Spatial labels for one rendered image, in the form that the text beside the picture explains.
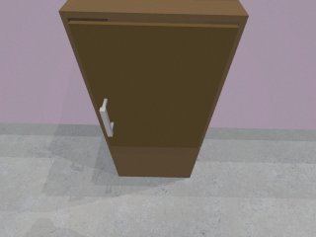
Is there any handle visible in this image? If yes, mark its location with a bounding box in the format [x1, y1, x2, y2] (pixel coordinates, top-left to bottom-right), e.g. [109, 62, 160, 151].
[99, 99, 114, 137]

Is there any cupboard door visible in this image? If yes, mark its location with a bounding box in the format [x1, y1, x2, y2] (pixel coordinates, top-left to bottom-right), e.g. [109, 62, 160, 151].
[68, 20, 239, 148]

